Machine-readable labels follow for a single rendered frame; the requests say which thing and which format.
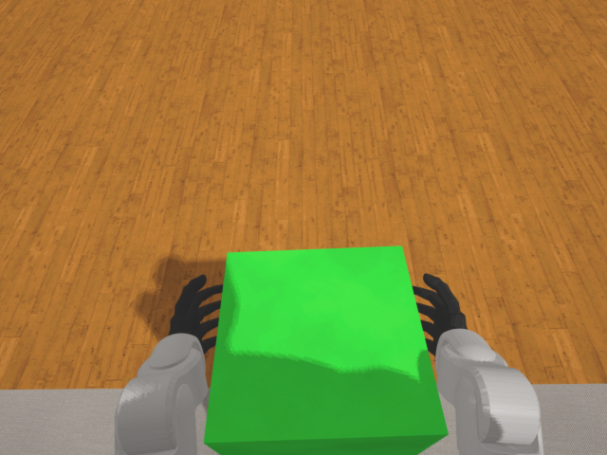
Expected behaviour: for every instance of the robot right forearm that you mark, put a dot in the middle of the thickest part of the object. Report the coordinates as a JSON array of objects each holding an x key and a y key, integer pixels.
[{"x": 497, "y": 410}]

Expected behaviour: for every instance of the robot left hand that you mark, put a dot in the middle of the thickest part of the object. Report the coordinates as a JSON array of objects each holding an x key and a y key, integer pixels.
[{"x": 187, "y": 317}]

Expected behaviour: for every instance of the robot left forearm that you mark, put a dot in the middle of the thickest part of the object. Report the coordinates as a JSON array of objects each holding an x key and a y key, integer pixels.
[{"x": 155, "y": 414}]

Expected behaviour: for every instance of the robot right hand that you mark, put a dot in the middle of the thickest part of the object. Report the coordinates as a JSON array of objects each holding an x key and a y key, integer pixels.
[{"x": 445, "y": 316}]

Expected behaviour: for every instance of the carton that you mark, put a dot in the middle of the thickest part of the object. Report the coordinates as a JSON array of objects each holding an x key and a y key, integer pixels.
[{"x": 321, "y": 352}]

